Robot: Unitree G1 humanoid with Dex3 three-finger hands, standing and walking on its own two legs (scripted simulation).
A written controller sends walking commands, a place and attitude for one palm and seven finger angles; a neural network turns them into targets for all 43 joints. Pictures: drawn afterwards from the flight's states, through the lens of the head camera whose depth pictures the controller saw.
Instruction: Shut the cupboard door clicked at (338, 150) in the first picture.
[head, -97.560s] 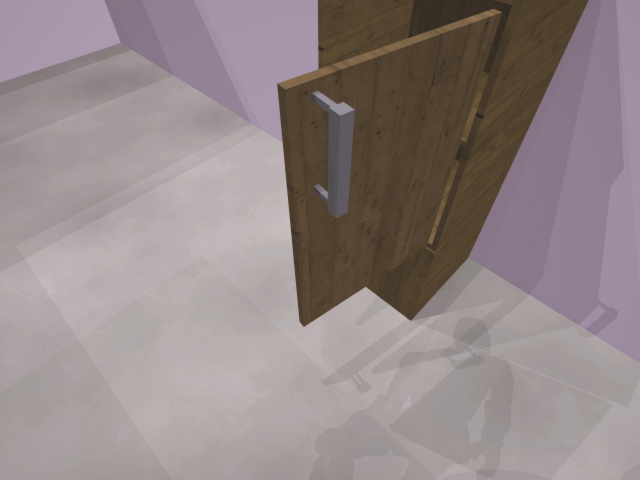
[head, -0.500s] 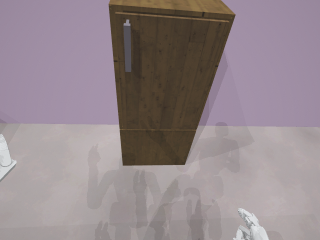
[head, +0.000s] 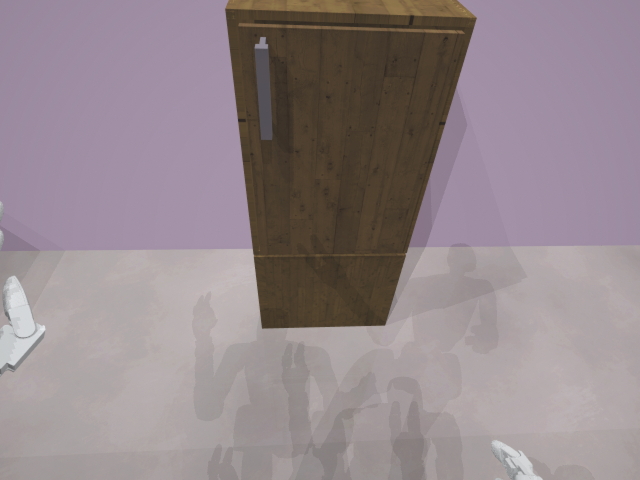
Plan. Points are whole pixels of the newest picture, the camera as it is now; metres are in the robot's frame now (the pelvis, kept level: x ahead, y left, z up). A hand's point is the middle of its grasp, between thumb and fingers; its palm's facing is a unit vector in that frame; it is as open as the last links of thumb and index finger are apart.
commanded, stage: stop stepping back and stand still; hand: left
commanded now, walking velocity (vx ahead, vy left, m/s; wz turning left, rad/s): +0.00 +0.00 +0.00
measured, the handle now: (264, 90) +0.74 +0.14 +0.16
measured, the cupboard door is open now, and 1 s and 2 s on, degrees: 0 0 0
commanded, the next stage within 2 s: let the arm hang, fingers relaxed in 0.24 s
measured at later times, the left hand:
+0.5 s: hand (122, 438) +0.19 +0.26 -0.05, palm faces +0.05 -0.91 -0.41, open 7.4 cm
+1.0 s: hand out of the picture -0.08 +0.21 -0.16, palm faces +0.02 -0.97 -0.25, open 7.4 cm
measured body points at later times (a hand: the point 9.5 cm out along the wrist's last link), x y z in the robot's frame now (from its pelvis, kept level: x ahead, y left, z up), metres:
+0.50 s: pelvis +0.00 +0.02 +0.00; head +0.00 +0.00 +0.45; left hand +0.18 +0.30 -0.02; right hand +0.16 -0.24 -0.10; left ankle +0.03 +0.12 -0.73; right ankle -0.05 -0.11 -0.73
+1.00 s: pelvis -0.02 +0.01 +0.01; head -0.01 +0.01 +0.46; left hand -0.08 +0.26 -0.14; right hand -0.02 -0.22 -0.15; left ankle +0.03 +0.12 -0.73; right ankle -0.05 -0.11 -0.73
